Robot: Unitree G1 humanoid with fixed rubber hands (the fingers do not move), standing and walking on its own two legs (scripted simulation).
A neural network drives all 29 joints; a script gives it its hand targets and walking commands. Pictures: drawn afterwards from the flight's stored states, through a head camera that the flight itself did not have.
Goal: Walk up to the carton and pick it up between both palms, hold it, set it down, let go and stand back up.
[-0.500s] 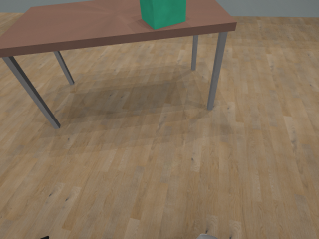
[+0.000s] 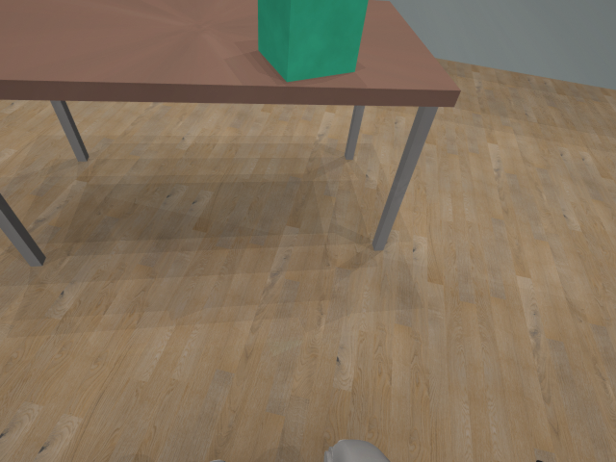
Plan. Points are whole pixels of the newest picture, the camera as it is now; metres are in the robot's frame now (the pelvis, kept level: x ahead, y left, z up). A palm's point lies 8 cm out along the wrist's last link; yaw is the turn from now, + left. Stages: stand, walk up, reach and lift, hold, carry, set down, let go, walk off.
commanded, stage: walk up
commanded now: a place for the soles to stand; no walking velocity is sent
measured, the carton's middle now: (309, 12) +1.12 -0.04 +0.13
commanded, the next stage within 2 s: none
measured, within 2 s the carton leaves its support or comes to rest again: neither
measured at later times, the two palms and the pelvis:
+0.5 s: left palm (92, 444) +0.18 +0.27 -0.09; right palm (530, 377) +0.26 -0.37 -0.10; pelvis +0.17 -0.06 +0.01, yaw +1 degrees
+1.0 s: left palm (168, 269) +0.46 +0.23 -0.10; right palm (527, 316) +0.38 -0.43 -0.11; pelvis +0.35 -0.09 -0.02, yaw +0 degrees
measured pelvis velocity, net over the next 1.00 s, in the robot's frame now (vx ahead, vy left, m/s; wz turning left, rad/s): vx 0.35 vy -0.09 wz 0.01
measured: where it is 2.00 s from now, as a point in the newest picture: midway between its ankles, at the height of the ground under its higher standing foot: (306, 354)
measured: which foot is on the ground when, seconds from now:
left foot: down 0.00-0.18, up 0.20-0.56, down 0.58-0.98, up 1.00-1.00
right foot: up 0.00-0.10, down 0.12-0.64, up 0.66-0.92, down 0.94-1.00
